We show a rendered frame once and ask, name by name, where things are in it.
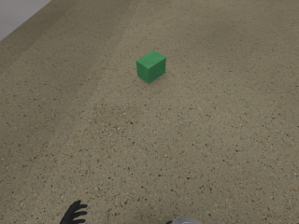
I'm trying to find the carton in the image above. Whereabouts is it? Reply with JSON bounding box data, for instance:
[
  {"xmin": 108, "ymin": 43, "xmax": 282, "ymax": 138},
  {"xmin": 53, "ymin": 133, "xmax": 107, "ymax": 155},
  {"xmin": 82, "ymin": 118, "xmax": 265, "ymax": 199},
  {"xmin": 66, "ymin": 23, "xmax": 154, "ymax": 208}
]
[{"xmin": 135, "ymin": 50, "xmax": 166, "ymax": 84}]

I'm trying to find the left robot hand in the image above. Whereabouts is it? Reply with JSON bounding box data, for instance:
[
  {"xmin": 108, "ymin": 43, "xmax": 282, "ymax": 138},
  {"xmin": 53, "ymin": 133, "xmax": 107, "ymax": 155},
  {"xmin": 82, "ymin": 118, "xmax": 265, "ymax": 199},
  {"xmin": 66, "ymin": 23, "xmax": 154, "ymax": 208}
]
[{"xmin": 60, "ymin": 200, "xmax": 88, "ymax": 224}]

